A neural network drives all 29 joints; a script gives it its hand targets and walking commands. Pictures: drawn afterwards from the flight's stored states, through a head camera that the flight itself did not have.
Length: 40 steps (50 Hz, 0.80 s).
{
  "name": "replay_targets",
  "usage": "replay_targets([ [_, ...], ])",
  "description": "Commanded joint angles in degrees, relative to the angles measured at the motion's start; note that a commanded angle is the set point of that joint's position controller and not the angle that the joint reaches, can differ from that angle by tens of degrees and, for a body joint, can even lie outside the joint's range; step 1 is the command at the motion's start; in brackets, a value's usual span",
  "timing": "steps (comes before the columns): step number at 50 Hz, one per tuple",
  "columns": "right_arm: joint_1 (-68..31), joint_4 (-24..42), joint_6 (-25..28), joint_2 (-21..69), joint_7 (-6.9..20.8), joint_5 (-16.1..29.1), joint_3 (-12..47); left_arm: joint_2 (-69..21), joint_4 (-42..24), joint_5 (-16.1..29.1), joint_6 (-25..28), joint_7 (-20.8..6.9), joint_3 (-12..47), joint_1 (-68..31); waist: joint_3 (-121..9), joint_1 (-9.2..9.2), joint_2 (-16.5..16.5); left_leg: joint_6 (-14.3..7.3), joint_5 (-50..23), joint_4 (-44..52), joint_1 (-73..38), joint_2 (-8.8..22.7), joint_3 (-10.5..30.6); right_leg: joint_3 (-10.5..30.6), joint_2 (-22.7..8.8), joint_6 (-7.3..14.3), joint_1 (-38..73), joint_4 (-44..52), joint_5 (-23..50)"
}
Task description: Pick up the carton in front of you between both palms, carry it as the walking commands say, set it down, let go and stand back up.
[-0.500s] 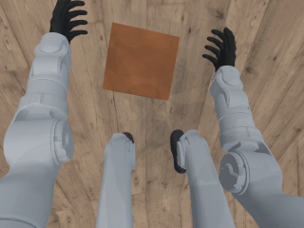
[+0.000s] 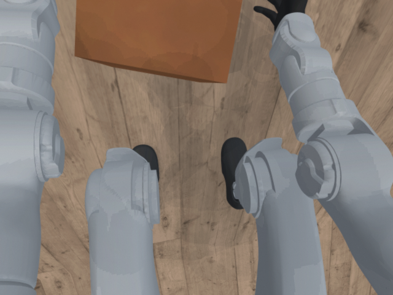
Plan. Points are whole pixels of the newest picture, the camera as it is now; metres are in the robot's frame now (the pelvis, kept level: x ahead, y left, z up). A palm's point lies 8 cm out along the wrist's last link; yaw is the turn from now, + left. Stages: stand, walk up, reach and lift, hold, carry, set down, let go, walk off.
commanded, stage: reach and lift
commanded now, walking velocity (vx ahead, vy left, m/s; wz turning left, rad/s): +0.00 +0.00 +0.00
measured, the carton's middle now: (163, 15) +0.53 +0.07 -0.26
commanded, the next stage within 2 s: none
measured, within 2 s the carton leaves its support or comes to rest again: leaves its support in 0.76 s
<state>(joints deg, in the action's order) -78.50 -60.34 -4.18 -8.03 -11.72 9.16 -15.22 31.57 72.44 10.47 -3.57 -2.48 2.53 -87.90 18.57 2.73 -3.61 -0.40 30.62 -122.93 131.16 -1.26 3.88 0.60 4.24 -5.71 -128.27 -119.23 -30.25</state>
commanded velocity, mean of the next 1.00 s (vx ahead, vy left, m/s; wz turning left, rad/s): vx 0.00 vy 0.00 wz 0.00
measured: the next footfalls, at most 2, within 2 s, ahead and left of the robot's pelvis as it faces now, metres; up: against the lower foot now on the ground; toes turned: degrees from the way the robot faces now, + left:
none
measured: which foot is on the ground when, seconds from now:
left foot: down 0.00-1.00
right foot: down 0.00-1.00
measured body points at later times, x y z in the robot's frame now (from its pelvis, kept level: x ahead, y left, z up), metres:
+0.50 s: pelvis +0.00 +0.00 -0.01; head +0.36 +0.07 +0.24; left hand +0.56 +0.22 -0.20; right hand +0.54 -0.11 -0.18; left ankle +0.11 +0.12 -0.35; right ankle +0.13 -0.13 -0.35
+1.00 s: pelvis +0.00 +0.00 -0.01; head +0.33 +0.08 +0.28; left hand +0.56 +0.21 -0.13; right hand +0.53 -0.10 -0.13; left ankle +0.11 +0.12 -0.35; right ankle +0.13 -0.14 -0.35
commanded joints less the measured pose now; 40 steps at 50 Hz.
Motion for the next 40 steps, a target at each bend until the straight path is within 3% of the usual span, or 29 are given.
replay_targets([
  [1,-9.08,4.02,2.91,-8.55,-0.18,-0.57,-1.69,9.26,-3.65,-1.64,2.09,2.06,-3.67,-15.44,-67.32,-2.8,10.84,1.78,-17.77,9.39,-38.7,2.46,-1.22,-4.82,-0.37,0.81,29.04,3.45,18.86],
  [2,-9.18,5.84,3.04,-3.98,0.49,1.29,0.5,5.99,-7.64,1.65,2.92,1.6,1.07,-16.84,-66.61,0.35,9.43,0.85,-18.71,9.2,-38.44,1.7,-0.67,-6.5,0.03,1.08,29.58,2.24,17.26],
  [3,-9.63,1.37,2.78,-2.76,0.53,3.83,3.01,7.38,-6.74,2.07,3.3,1.84,1.13,-18.13,-66.28,-2.3,8.49,0.99,-20.31,8.91,-38.88,2.78,-0.76,-6.23,0.11,0.98,29.42,1.77,20.02],
  [7,-9.21,5.03,2.94,-5.26,0.16,5.05,3.3,9.17,-9.38,1.26,3.01,1.63,1.43,-17.88,-68.58,-1.71,11.64,0.68,-18.23,6.65,-39.67,2.82,-1.17,-5.36,0.93,0.98,27.83,0.99,17.86],
  [8,-9.17,6.78,3.38,-2.58,-0.09,5.31,3.63,3.79,-9.16,3.43,3.13,1.23,1.92,-14.52,-70.21,-1.68,9.15,0.17,-19.58,7.92,-41.07,1.52,-1.02,-6.82,1.12,0.59,32.28,-0.33,19.78],
  [9,-7.72,3.7,2.69,-2.96,0.35,6.48,5.21,7.23,-6.86,1.64,2.52,1.1,3.52,-15.1,-67.72,-3.89,12.25,0.63,-19.48,6.61,-42.15,2.49,-1.23,-5.66,0.88,0.2,28.57,-0.17,19.39],
  [10,-7.29,4.52,2.72,-4.71,-0.15,4.87,1.77,6.93,-8.53,2.38,2.37,1.22,2.75,-16.27,-67.5,-1.46,12.89,1.01,-19.53,6.3,-41.7,2.78,-1.15,-5.58,0.37,0.49,28.88,0.31,18.11],
  [11,-5.29,5.14,2.8,-1.29,0.3,5.6,3.38,2.42,-9.42,1.93,2.36,1.15,2.68,-13.54,-70.06,-3.41,11.98,-0.08,-21.64,6.91,-43.3,1.47,-0.33,-5.19,2.35,0.83,28.98,0.06,18.85],
  [12,-6.49,5.15,3.21,-1.08,0.0,5.97,5.49,5.26,-2.1,3.0,1.84,0.5,3.17,-14.5,-65.66,-2.23,9.1,-0.26,-16.85,7.02,-38.97,2.63,-0.87,-6.27,2.03,0.6,30.48,1.22,17.47],
  [16,-6.87,4.03,2.88,0.51,0.94,4.15,3.44,1.88,-4.33,2.83,2.08,-0.4,3.93,-13.09,-59.97,-2.93,9.59,-0.66,-14.93,8.79,-34.64,2.15,-0.27,-5.9,1.22,0.27,24.85,1.25,14.58],
  [17,-5.04,-0.82,2.68,0.47,0.56,3.01,0.86,1.07,-4.04,2.4,2.15,-0.4,3.91,-14.09,-57.69,1.41,9.41,-0.44,-12.38,9.47,-34.94,2.48,0.34,-7.71,1.03,0.58,23.93,1.38,13.73],
  [18,-5.7,2.32,2.82,-5.11,0.2,1.41,-1.17,2.99,-8.24,-0.14,1.43,0.27,2.1,-17.3,-59.72,-1.68,14.62,0.8,-12.66,8.46,-37.58,2.76,0.4,-5.79,0.56,1.38,21.14,1.41,12.15],
  [19,-5.07,3.73,3.44,1.38,0.21,3.06,3.2,4.33,-4.65,0.89,1.9,0.81,1.38,-15.92,-61.27,-0.47,6.65,-0.32,-12.62,10.33,-36.62,2.29,-0.18,-8.23,1.45,0.4,23.86,1.92,13.59],
  [20,-7.37,3.83,3.68,-0.81,0.01,2.06,0.69,-1.92,-4.25,2.06,1.27,0.51,5.32,-13.94,-63.75,1.3,12.09,0.68,-15.62,9.46,-38.56,2.22,0.58,-6.83,1.5,1.8,26.95,2.23,16.06],
  [21,-7.94,6.04,3.56,1.02,-0.17,3.97,3.77,0.39,-6.58,1.23,2.19,0.88,4.35,-16.3,-65.45,-2.65,12.16,0.19,-15.27,7.78,-40.06,2.11,-0.4,-6.02,1.42,0.86,24.83,1.99,14.92],
  [22,-7.17,6.77,4.14,3.16,-0.25,4.98,4.16,0.78,-1.97,0.95,2.22,0.79,3.58,-12.85,-64.58,-3.18,9.99,-0.37,-16.59,7.62,-40.01,2.11,-1.39,-7.2,2.23,0.27,25.53,2.39,15.98],
  [23,-7.34,1.48,3.79,4.29,0.04,3.83,3.07,-3.97,-3.42,1.27,1.98,0.94,4.12,-14.95,-61.39,-3.21,13.42,-0.12,-15.19,9.39,-39.94,1.25,-0.76,-6.58,1.99,1.73,26.74,2.74,14.16],
  [26,-10.8,3.84,4.55,5.79,-0.18,0.79,1.97,-8.33,-3.07,1.08,2.12,1.47,5.78,-18.16,-63.03,3.17,9.77,0.46,-15.11,10.53,-38.88,1.33,-0.31,-7.76,3.07,1.16,25.82,4.2,15.93],
  [27,-7.57,1.88,3.98,4.04,-0.7,-0.18,0.16,-10.89,-6.31,0.44,2.27,1.47,3.99,-16.61,-61.72,-1.15,17.24,1.05,-14.8,9.73,-39.99,0.74,-1.35,-5.42,2.67,2.26,25.71,3.93,14.68],
  [28,-9.35,2.97,4.36,10.34,-0.13,-2.24,1.25,-14.16,-7.84,0.84,2.54,1.04,5.91,-19.55,-63.63,2.61,12.09,0.38,-14.26,10.37,-39.88,-0.07,-0.51,-7.26,4.11,1.87,26.11,3.99,14.7],
  [29,-16.32,5.04,3.54,18.92,1.37,0.11,4.03,-20.18,-7.4,0.75,2.1,0.29,6.61,-23.06,-63.34,-2.12,12.08,-0.03,-15.51,10.7,-40.56,-0.13,-0.49,-5.88,3.63,2.29,25.33,3.58,12.29],
  [30,-19.36,3.0,2.92,27.64,3.6,-0.31,5.03,-29.0,-5.06,1.44,1.48,-1.49,10.71,-26.57,-59.95,1.18,12.76,-0.45,-13.27,11.43,-37.08,-0.18,1.35,-6.48,3.86,2.5,25.01,3.04,13.16],
  [32,-26.04,6.59,2.5,36.31,6.96,-2.78,7.27,-40.14,-5.4,-2.41,0.81,-4.14,8.31,-27.68,-61.8,-3.41,8.4,-0.29,-14.13,9.88,-33.45,-1.99,-1.71,-5.83,6.0,2.51,27.57,3.67,13.22],
  [33,-28.46,6.08,1.44,38.98,7.97,-3.87,4.16,-46.93,-8.32,0.42,0.08,-5.56,11.27,-30.09,-61.73,2.33,11.88,-0.41,-12.97,10.59,-34.8,-1.39,0.6,-7.33,4.28,2.43,26.83,1.2,14.68],
  [34,-30.83,11.95,1.58,40.77,9.14,-2.97,7.93,-50.66,-11.11,-0.53,0.05,-6.73,8.23,-27.52,-64.38,-2.27,9.23,-0.09,-17.21,9.09,-34.95,-3.02,-2.65,-6.37,6.32,2.75,28.21,2.99,16.34],
  [35,-29.8,9.67,0.95,42.68,9.86,-3.61,6.18,-50.24,-11.59,-1.3,-0.13,-7.12,8.92,-27.91,-63.22,-2.82,12.19,0.42,-15.93,9.77,-32.12,-3.01,-3.0,-6.53,5.99,3.3,27.78,1.74,15.72],
  [36,-28.38,9.54,0.28,45.54,10.5,-5.11,5.83,-54.94,-10.61,-1.21,-1.04,-7.9,7.82,-27.19,-62.66,0.12,10.37,-0.14,-20.57,9.36,-36.66,-2.57,-0.84,-7.52,6.33,2.84,25.81,1.75,17.75],
  [39,-29.22,9.54,-2.57,51.53,13.25,-6.32,7.35,-58.95,-14.0,-3.04,-1.59,-9.0,6.1,-26.43,-64.2,-3.86,7.88,-0.38,-17.04,8.44,-31.91,-3.49,-4.12,-7.17,6.63,2.41,27.32,0.96,16.16],
  [40,-33.99,16.55,-1.58,49.68,13.9,-2.66,9.36,-59.32,-13.3,-3.89,-2.52,-8.62,5.56,-23.42,-65.99,-5.83,9.6,-0.8,-22.84,9.94,-37.23,-2.87,-2.54,-7.44,6.55,2.07,24.17,-0.01,19.42],
])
